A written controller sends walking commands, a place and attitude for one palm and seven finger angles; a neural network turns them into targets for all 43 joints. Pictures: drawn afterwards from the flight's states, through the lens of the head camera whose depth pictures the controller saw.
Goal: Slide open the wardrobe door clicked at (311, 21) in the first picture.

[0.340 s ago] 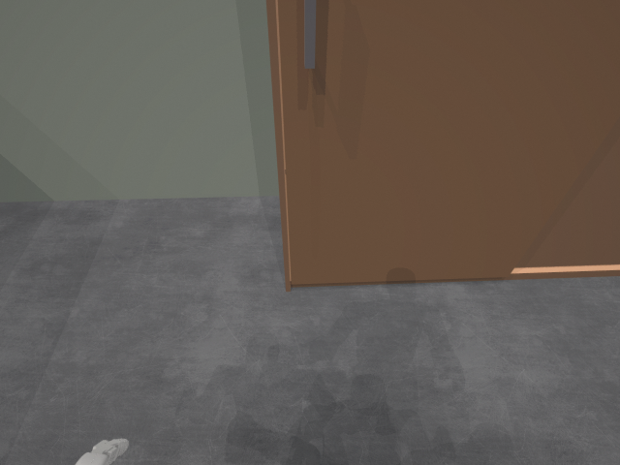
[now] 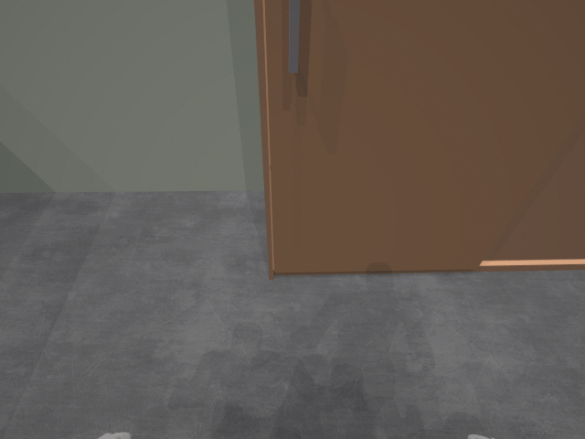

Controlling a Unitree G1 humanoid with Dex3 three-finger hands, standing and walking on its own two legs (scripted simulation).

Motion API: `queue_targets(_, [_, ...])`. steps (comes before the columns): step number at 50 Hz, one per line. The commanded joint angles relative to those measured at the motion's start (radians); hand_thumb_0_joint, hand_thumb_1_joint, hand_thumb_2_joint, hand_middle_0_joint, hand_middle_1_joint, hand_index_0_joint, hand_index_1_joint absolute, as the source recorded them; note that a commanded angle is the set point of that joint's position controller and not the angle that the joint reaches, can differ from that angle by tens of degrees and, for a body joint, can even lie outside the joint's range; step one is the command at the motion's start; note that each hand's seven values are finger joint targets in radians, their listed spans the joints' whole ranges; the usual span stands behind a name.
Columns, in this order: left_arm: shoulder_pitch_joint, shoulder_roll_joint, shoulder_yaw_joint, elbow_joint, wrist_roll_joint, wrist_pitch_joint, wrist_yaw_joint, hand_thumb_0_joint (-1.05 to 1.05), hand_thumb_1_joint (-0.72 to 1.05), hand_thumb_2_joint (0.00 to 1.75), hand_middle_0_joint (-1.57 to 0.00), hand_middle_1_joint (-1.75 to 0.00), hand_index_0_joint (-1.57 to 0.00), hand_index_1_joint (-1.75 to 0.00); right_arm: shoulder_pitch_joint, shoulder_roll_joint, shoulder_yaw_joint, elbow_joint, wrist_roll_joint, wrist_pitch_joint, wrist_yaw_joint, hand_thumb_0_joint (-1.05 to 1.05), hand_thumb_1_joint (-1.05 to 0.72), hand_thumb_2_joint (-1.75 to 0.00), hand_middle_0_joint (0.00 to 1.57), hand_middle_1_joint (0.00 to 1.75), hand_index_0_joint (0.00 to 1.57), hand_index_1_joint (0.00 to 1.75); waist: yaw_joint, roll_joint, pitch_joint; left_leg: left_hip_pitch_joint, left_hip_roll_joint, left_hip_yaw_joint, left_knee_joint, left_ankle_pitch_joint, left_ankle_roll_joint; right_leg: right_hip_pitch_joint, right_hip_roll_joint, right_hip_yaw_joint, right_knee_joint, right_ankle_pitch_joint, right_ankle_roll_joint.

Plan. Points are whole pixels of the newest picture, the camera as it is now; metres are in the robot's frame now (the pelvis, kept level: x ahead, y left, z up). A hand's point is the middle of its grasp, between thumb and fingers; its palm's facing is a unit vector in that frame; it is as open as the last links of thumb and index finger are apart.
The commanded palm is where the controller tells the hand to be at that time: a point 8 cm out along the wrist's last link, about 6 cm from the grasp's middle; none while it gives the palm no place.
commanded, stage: stand and wait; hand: left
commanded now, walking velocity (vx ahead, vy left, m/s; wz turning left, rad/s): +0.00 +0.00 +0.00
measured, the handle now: out of the picture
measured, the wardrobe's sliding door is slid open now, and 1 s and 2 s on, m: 0.00 0.00 0.00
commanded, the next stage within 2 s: look at it before walking up in 0.48 s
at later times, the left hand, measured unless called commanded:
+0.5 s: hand out of the picture +0.05 +0.24 -0.15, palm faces -0.03 -0.94 -0.34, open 7.4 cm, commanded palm none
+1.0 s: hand out of the picture +0.06 +0.23 -0.15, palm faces -0.03 -0.94 -0.33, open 7.4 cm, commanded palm none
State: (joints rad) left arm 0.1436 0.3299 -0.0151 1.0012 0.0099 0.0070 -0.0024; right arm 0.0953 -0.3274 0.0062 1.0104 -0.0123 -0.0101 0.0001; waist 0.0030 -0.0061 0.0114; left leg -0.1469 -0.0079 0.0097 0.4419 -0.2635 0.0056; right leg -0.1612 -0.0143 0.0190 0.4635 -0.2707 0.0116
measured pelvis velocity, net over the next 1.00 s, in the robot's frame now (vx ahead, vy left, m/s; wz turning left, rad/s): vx -0.01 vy -0.01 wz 0.00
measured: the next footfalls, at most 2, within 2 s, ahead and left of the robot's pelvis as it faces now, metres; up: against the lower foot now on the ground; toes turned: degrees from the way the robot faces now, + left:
left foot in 1.92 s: +0.30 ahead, +0.08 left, +0.00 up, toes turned +9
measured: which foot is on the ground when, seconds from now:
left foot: down 0.00-1.00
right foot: down 0.00-1.00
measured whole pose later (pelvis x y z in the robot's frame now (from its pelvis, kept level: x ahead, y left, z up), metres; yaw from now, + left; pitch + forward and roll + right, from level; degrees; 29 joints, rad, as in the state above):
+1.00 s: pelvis -0.01 -0.01 +0.01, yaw +0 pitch -2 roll +0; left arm 0.14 0.33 -0.01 1.09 0.01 0.00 0.00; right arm 0.13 -0.34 0.01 1.11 -0.01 -0.01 0.00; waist -0.01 0.00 0.02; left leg -0.13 0.01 0.01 0.36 -0.20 -0.01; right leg -0.15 0.01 0.01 0.38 -0.20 -0.01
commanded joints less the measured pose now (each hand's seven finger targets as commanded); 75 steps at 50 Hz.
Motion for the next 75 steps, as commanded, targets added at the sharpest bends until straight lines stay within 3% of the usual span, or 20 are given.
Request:
queue_targets(1, [-0.055,0.207,0.056,-0.061,0.001,-0.029,0.016,0.00,0.90,0.90,-0.20,-0.30,-0.20,-0.30,-0.054,-0.204,-0.050,-0.051,-0.002,-0.024,-0.018,0.00,-0.90,-0.90,0.20,0.30,0.20,0.30,-0.004,0.003,-0.061,0.024,0.114,-0.081,-0.080,0.222,0.030,0.009,-0.101,0.083,-0.077,0.245,-0.044])
queue_targets(12, [-0.042,0.208,0.051,-0.007,-0.001,-0.031,0.012,0.00,0.90,0.90,-0.20,-0.30,-0.20,-0.30,-0.029,-0.208,-0.044,0.004,0.001,-0.022,-0.015,0.00,-0.90,-0.90,0.20,0.30,0.20,0.30,-0.005,0.009,-0.029,0.006,0.114,-0.095,-0.121,0.107,0.023,-0.014,-0.102,0.105,-0.135,0.109,-0.044])
queue_targets(27, [-0.046,0.206,0.052,0.017,0.001,-0.034,0.014,0.00,0.90,0.90,-0.20,-0.30,-0.20,-0.30,-0.006,-0.207,-0.042,0.044,0.000,-0.024,-0.014,0.00,-0.90,-0.90,0.20,0.30,0.20,0.30,-0.004,-0.009,-0.011,-0.003,0.118,-0.098,-0.136,0.105,0.018,-0.021,-0.103,0.112,-0.155,0.096,-0.045])
queue_targets(47, [-0.050,0.208,0.054,0.020,0.000,-0.038,0.014,0.00,0.90,0.90,-0.20,-0.30,-0.20,-0.30,-0.016,-0.212,-0.042,0.044,0.002,-0.028,-0.017,0.00,-0.90,-0.90,0.20,0.30,0.20,0.30,-0.004,0.007,-0.055,0.036,0.127,-0.094,-0.133,0.193,0.015,0.018,-0.104,0.104,-0.143,0.220,-0.045])
queue_targets(59, [-0.049,0.210,0.054,0.024,0.001,-0.037,0.015,0.00,0.90,0.90,-0.20,-0.30,-0.20,-0.30,-0.020,-0.213,-0.041,0.043,0.003,-0.026,-0.019,0.00,-0.90,-0.90,0.20,0.30,0.20,0.30,-0.003,-0.003,-0.039,0.044,0.129,-0.094,-0.142,0.212,0.014,0.023,-0.106,0.095,-0.151,0.240,-0.043])
queue_targets(61, [-0.049,0.210,0.054,0.022,0.001,-0.037,0.014,0.00,0.90,0.90,-0.20,-0.30,-0.20,-0.30,-0.024,-0.214,-0.040,0.046,0.003,-0.026,-0.018,0.00,-0.90,-0.90,0.20,0.30,0.20,0.30,-0.002,0.004,-0.033,0.041,0.129,-0.094,-0.147,0.200,0.014,0.021,-0.105,0.097,-0.155,0.225,-0.042])
queue_targets(63, [0.027,0.078,0.025,0.060,0.000,-0.017,0.019,0.00,0.90,0.90,-0.20,-0.30,-0.20,-0.30,0.041,-0.078,-0.009,0.072,-0.004,-0.008,-0.013,0.00,-0.90,-0.90,0.20,0.30,0.20,0.30,-0.003,-0.004,-0.047,0.044,0.123,-0.081,-0.135,0.081,-0.003,0.015,-0.094,0.085,-0.156,0.054,-0.020])
queue_targets(64, [0.044,0.080,0.025,0.066,0.003,-0.009,0.016,0.00,0.90,0.90,-0.20,-0.30,-0.20,-0.30,0.055,-0.079,-0.011,0.079,-0.008,-0.001,-0.010,0.00,-0.90,-0.90,0.20,0.30,0.20,0.30,-0.002,-0.009,-0.015,0.021,0.116,-0.079,-0.131,-0.034,-0.002,-0.015,-0.085,0.089,-0.155,-0.077,-0.020])
queue_targets(67, [0.075,0.088,0.036,0.061,0.010,-0.001,0.002,0.00,0.90,0.90,-0.20,-0.30,-0.20,-0.30,0.074,-0.093,-0.023,0.072,-0.016,0.008,-0.006,0.00,-0.90,-0.90,0.20,0.30,0.20,0.30,-0.002,-0.012,0.088,-0.068,0.117,-0.103,-0.150,-0.284,0.014,-0.104,-0.061,0.099,-0.144,-0.276,-0.034])
queue_targets(69, [0.100,0.074,0.041,0.056,0.013,-0.003,-0.004,0.00,0.90,0.90,-0.20,-0.30,-0.20,-0.30,0.094,-0.095,-0.030,0.067,-0.017,0.005,-0.006,0.00,-0.90,-0.90,0.20,0.30,0.20,0.30,-0.005,0.012,0.108,-0.084,0.134,-0.128,-0.151,-0.335,0.033,-0.134,-0.046,0.086,-0.101,-0.289,-0.042])
queue_targets(73, [0.149,0.028,0.047,0.048,0.013,-0.021,-0.012,0.00,0.90,0.90,-0.20,-0.30,-0.20,-0.30,0.163,-0.100,-0.047,0.067,-0.012,-0.010,-0.014,0.00,-0.90,-0.90,0.20,0.30,0.20,0.30,-0.011,0.093,0.112,-0.051,0.215,-0.224,-0.157,-0.270,0.091,-0.184,-0.006,0.009,0.064,-0.158,-0.043])
queue_targets(75, [0.167,0.001,0.050,0.041,0.014,-0.030,-0.013,0.00,0.90,0.90,-0.20,-0.30,-0.20,-0.30,0.202,-0.091,-0.057,0.071,-0.009,-0.018,-0.020,0.00,-0.90,-0.90,0.20,0.30,0.20,0.30,-0.011,0.139,0.115,-0.015,0.254,-0.249,-0.131,-0.148,0.117,-0.204,0.000,-0.034,0.101,-0.097,-0.037])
